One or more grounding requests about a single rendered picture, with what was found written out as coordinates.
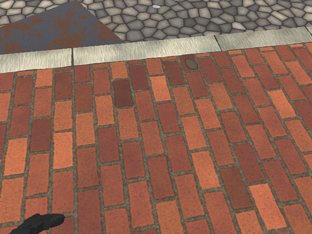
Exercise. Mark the left robot hand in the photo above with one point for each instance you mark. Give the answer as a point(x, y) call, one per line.
point(38, 223)

